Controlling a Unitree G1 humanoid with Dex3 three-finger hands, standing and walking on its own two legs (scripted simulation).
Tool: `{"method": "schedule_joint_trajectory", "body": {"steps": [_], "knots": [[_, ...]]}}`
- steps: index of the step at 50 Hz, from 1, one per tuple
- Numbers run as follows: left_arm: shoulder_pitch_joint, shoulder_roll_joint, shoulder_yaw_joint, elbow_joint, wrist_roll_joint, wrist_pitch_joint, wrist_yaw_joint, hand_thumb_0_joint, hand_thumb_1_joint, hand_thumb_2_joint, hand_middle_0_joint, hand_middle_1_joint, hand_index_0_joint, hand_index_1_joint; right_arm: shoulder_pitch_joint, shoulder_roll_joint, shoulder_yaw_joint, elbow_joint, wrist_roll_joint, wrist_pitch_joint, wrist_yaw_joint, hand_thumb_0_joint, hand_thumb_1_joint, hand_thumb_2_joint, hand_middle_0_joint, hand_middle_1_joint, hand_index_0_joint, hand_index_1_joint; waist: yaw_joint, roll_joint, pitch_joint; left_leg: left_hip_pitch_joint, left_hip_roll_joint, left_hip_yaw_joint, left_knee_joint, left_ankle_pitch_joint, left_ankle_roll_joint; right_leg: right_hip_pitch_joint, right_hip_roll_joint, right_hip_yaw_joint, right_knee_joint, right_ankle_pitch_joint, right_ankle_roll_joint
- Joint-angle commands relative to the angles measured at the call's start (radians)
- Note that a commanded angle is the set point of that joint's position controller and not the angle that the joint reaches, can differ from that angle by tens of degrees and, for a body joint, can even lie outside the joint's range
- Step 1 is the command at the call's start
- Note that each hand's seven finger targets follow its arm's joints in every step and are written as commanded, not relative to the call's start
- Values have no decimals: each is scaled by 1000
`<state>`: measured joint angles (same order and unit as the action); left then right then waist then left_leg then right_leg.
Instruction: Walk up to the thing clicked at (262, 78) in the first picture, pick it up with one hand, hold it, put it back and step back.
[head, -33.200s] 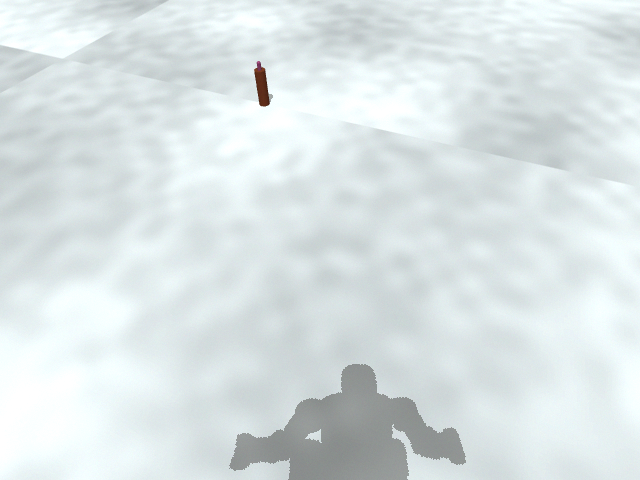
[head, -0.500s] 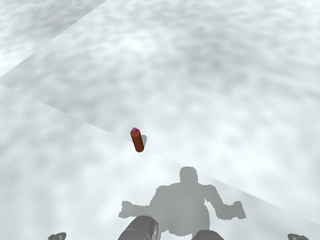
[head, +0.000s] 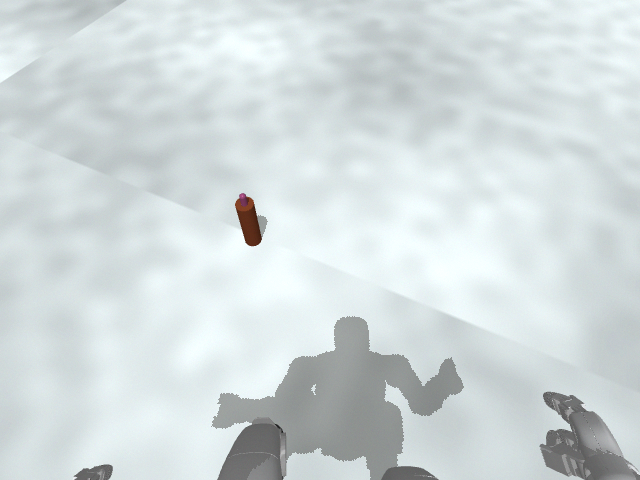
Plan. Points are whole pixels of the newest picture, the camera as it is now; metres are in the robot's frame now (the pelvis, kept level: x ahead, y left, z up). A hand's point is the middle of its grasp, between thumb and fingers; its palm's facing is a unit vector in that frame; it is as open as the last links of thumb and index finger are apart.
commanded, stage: step back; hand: left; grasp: from the side
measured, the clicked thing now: (248, 218) +0.90 +0.28 -0.62
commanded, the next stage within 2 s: stand in 1.20 s
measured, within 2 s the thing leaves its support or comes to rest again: neither
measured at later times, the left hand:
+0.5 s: hand out of the picture -0.06 +0.25 -0.13, palm faces +0.12 -0.92 -0.38, open 7.4 cm
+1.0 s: hand out of the picture -0.02 +0.26 -0.13, palm faces +0.15 -0.93 -0.34, open 7.4 cm
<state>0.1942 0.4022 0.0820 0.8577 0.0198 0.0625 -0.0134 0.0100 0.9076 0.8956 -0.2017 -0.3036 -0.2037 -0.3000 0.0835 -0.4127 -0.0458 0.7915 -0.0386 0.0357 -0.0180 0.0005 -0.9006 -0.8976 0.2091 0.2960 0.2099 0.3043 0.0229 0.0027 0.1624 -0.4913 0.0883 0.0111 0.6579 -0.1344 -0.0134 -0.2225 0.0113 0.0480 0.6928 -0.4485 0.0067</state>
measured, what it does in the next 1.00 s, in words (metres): steps on the spot: left foot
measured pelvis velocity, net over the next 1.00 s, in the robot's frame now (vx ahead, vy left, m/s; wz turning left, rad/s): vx -0.07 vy -0.01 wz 0.14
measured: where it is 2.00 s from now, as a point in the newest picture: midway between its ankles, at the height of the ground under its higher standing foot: outside the picture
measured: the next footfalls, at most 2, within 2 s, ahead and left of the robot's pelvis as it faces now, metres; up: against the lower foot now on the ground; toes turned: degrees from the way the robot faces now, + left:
left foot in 0.30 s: -0.04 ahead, +0.11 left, +0.00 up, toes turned +7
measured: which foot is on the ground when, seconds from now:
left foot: down 0.00-0.02, up 0.04-0.28, down 0.30-1.00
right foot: down 0.00-1.00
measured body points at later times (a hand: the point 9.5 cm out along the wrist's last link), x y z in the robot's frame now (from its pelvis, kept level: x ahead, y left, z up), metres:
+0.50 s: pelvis -0.09 -0.03 +0.01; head -0.09 -0.02 +0.46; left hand -0.06 +0.30 -0.10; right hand +0.00 -0.32 -0.11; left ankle -0.09 +0.10 -0.71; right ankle -0.05 -0.14 -0.71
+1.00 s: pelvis -0.07 -0.01 +0.03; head -0.06 +0.00 +0.48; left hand -0.03 +0.31 -0.10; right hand +0.06 -0.29 -0.10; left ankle -0.08 +0.11 -0.71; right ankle -0.05 -0.14 -0.71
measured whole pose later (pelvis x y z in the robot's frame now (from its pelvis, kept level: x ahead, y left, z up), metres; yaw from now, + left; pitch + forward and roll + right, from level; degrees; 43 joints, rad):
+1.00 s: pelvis -0.07 -0.01 +0.03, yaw +8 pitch -2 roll -1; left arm 0.12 0.37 0.03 1.06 0.01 -0.02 -0.01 0.01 0.91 0.90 -0.20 -0.30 -0.20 -0.30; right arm 0.11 -0.33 -0.03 1.07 -0.02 -0.02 0.00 0.00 -0.90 -0.90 0.21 0.30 0.21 0.30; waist 0.02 -0.01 0.06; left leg -0.19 -0.01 -0.02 0.51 -0.27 0.01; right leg -0.17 -0.03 -0.02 0.48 -0.26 0.02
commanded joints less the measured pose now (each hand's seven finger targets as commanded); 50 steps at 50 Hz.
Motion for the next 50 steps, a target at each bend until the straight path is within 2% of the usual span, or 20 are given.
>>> {"method": "schedule_joint_trajectory", "body": {"steps": [1, 2, 4, 6, 10, 12, 14, 15, 16, 17, 24, 25, 27, 29, 34, 36, 37, 38, 44, 50], "knots": [[79, 358, 105, -60, 34, -17, 14, 0, 900, 900, -200, -300, -200, -300, -19, -146, -57, -87, 23, -5, -24, 0, -900, -900, 200, 300, 200, 300, 65, -304, -148, -96, -189, -79, 278, -454, 8, -148, -375, 475, -425, -91, -240], [-16, 391, 104, -104, 33, -23, 22, 0, 900, 900, -200, -300, -200, -300, -25, -197, -78, -80, 19, 3, -31, 0, -900, -900, 200, 300, 200, 300, 50, -278, -57, -24, -137, -188, 476, -463, -14, -376, -485, 587, -503, -147, -320], [-136, 268, 61, -124, 26, -42, 32, 0, 900, 900, -200, -300, -200, -300, 49, -198, -68, -23, 27, -4, -24, 0, -900, -900, 200, 300, 200, 300, -44, -86, -50, -24, -182, -197, 546, -338, 5, -287, -296, 253, -327, 152, -223], [-108, 246, 67, -114, 40, -60, 38, 0, 900, 900, -200, -300, -200, -300, 97, -179, -57, -6, 31, -18, -16, 0, -900, -900, 200, 300, 200, 300, -34, -152, -127, -9, -171, -146, 527, -312, 0, -141, -244, 177, -247, 258, -196], [5, 257, 74, -82, 40, -70, 35, 0, 900, 900, -200, -300, -200, -300, 53, -166, -51, -3, 11, -32, 0, 0, -900, -900, 200, 300, 200, 300, 50, -202, -151, -64, -105, -76, 204, -381, -5, 104, -263, 224, -257, 50, -202], [-1, 261, 72, -74, 29, -67, 28, 0, 900, 900, -200, -300, -200, -300, 71, -163, -55, 25, 6, -43, 6, 0, -900, -900, 200, 300, 200, 300, 43, -205, -149, 80, -97, -26, 21, -414, 7, 31, -281, 219, -268, 15, -205], [-24, 236, 49, -68, 19, -57, 21, 0, 900, 900, -200, -300, -200, -300, 156, -145, -62, 87, 10, -56, 9, 0, -900, -900, 200, 300, 200, 300, -8, -150, -161, 326, -137, 17, -266, -235, 30, -90, -228, 133, -188, 1, -149], [18, 186, 30, -60, 20, -54, 19, 0, 900, 900, -200, -300, -200, -300, 174, -167, -76, 105, 0, -62, 7, 0, -900, -900, 200, 300, 200, 300, -8, -59, -176, 458, -97, -87, -282, -234, 50, -207, -190, 91, -94, -13, -113], [-9, 118, 11, -64, 3, -58, 13, 0, 900, 900, -200, -300, -200, -300, 160, -232, -85, 98, -7, -68, 5, 0, -900, -900, 200, 300, 200, 300, -18, 145, -175, 451, 126, -475, -381, -513, 141, -365, -75, -3, 32, -76, -34], [-76, 207, 40, -45, 1, -60, 21, 0, 900, 900, -200, -300, -200, -300, 118, -318, -93, 84, 2, -68, 11, 0, -900, -900, 200, 300, 200, 300, -49, 156, -111, 174, 249, -602, -454, -733, 264, -253, -63, -14, 159, -148, -21], [40, 153, 32, 65, 8, -96, 10, 0, 900, 900, -200, -300, -200, -300, 16, -165, -43, 99, 11, -60, 21, 0, -900, -900, 200, 300, 200, 300, 33, 106, -126, 40, 43, -207, -259, -422, 84, 141, -7, -58, -235, 130, -43], [37, 188, 43, 64, 18, -102, 16, 0, 900, 900, -200, -300, -200, -300, 48, -130, -33, 99, 15, -57, 21, 0, -900, -900, 200, 300, 200, 300, 28, 9, -131, -32, -2, -164, -165, -405, 52, 199, -82, 86, -315, 57, -64], [-13, 278, 53, 55, 23, -112, 18, 0, 900, 900, -200, -300, -200, -300, 54, -143, -44, 123, 13, -47, 15, 0, -900, -900, 200, 300, 200, 300, 16, -126, -55, 33, -111, -107, 108, -418, 21, -69, -339, 450, -504, -412, -186], [-82, 243, 45, 33, 18, -120, 23, 0, 900, 900, -200, -300, -200, -300, 102, -153, -47, 149, 17, -53, 18, 0, -900, -900, 200, 300, 200, 300, -7, -63, -38, 51, -79, -134, 138, -344, 18, -77, -331, 383, -476, -283, -202], [-129, 214, 29, 49, 11, -109, 15, 0, 900, 900, -200, -300, -200, -300, 155, -111, -40, 193, 13, -74, 20, 0, -900, -900, 200, 300, 200, 300, -40, -157, -139, 273, -94, -21, -178, -208, 21, -75, -229, 127, -336, 91, -138], [-100, 144, 0, 49, 3, -101, 9, 0, 900, 900, -200, -300, -200, -300, 138, -148, -53, 196, -3, -85, 10, 0, -900, -900, 200, 300, 200, 300, -40, -33, -173, 389, -9, -160, -300, -105, 44, -132, -154, 36, -190, 259, -74], [-92, 111, -11, 60, -14, -95, 7, 0, 900, 900, -200, -300, -200, -300, 74, -188, -55, 180, -3, -91, 8, 0, -900, -900, 200, 300, 200, 300, -14, 100, -174, 332, 116, -356, -373, -220, 98, -148, -67, -31, -116, 128, -29], [-93, 150, 3, 78, -16, -90, 10, 0, 900, 900, -200, -300, -200, -300, 31, -216, -56, 173, 5, -88, 11, 0, -900, -900, 200, 300, 200, 300, 2, 82, -146, 238, 157, -360, -365, -297, 153, -70, -44, -50, -121, 28, -26], [-84, 177, 1, 131, -12, -114, 17, 0, 900, 900, -200, -300, -200, -300, 3, -144, -27, 196, 19, -83, 10, 0, -900, -900, 200, 300, 200, 300, 0, 59, -217, 242, 16, -138, -248, 58, 44, 143, -125, 29, -263, 374, -57], [-130, 166, -9, 153, -14, -104, 23, 0, 900, 900, -200, -300, -200, -300, -23, -143, -32, 223, 22, -78, 4, 0, -900, -900, 200, 300, 200, 300, -7, 29, -215, 311, 30, -131, -253, 157, 56, 121, -118, -5, -263, 421, -49]]}}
